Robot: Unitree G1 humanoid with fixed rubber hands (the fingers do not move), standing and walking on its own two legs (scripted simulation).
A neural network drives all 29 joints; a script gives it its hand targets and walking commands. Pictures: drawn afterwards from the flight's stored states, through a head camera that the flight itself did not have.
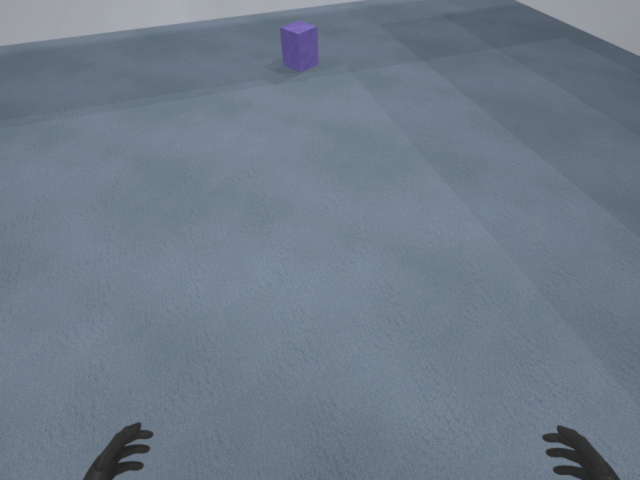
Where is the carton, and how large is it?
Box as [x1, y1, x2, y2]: [280, 21, 318, 71]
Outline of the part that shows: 297,21 280,27 283,64 298,71 301,71 318,64 317,27 301,21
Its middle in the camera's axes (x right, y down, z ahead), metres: -0.16 -1.41 +2.83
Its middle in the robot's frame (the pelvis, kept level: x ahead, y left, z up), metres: +3.02 +0.24 -0.62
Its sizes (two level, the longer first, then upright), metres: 0.192 0.185 0.263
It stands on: the floor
